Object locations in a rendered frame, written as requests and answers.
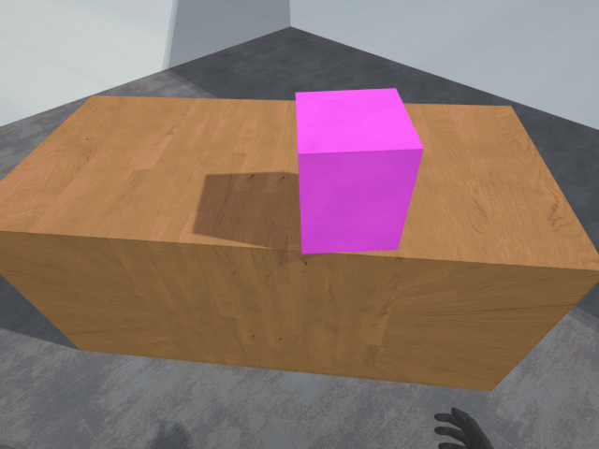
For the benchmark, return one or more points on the right robot hand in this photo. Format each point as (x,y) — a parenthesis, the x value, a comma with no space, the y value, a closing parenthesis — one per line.
(470,434)

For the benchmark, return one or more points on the pedestal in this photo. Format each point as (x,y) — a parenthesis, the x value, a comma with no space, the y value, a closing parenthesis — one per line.
(169,227)

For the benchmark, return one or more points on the carton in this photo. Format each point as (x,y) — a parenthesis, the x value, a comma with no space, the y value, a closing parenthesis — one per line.
(359,155)

